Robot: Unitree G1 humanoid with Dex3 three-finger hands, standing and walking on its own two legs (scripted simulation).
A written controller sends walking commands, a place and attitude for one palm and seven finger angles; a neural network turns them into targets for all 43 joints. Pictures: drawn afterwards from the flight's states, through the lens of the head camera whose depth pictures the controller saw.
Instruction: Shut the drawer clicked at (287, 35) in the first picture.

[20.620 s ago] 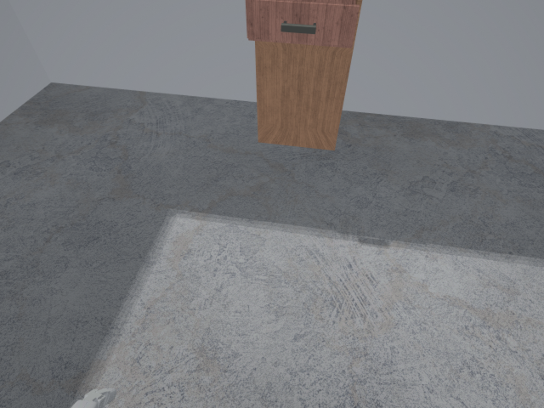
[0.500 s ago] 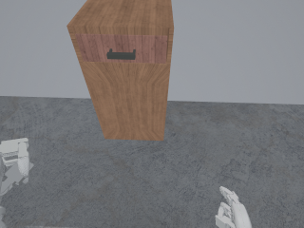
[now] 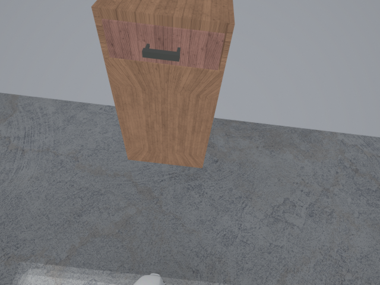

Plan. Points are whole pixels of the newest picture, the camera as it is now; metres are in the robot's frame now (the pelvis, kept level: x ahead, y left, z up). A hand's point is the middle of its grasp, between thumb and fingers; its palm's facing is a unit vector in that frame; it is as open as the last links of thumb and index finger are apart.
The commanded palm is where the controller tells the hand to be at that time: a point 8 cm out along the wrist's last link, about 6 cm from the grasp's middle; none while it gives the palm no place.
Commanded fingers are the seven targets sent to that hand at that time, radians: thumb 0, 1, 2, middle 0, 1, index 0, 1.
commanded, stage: let the arm hang, fingers relaxed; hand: left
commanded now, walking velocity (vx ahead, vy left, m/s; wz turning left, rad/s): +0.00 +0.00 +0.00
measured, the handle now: (162, 51) +0.83 +0.15 +0.03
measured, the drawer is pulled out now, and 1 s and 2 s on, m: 0.00 0.00 0.00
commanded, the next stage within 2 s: look to check the result in 0.66 s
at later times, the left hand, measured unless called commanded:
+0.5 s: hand out of the picture -0.04 +0.15 -0.17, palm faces +0.02 -0.99 -0.17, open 7.3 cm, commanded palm none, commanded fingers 0.00 0.90 0.90 -0.20 -0.30 -0.20 -0.30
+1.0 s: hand out of the picture -0.03 +0.12 -0.17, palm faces +0.04 -0.98 -0.18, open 7.3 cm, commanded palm none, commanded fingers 0.00 0.90 0.90 -0.20 -0.30 -0.20 -0.30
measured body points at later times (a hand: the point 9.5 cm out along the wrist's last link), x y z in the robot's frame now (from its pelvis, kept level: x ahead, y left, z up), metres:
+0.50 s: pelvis -0.01 -0.01 +0.01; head -0.01 -0.01 +0.46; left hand -0.04 +0.20 -0.15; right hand -0.03 -0.23 -0.16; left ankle +0.09 +0.10 -0.73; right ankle -0.09 -0.10 -0.73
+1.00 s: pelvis +0.01 -0.03 +0.00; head +0.03 -0.04 +0.45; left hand -0.03 +0.17 -0.15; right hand -0.01 -0.23 -0.16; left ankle +0.09 +0.10 -0.73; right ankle -0.09 -0.10 -0.73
